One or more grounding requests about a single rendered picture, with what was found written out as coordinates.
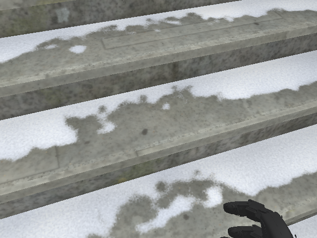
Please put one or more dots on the robot right hand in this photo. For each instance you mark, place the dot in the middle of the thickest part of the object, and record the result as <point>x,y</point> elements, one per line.
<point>272,224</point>

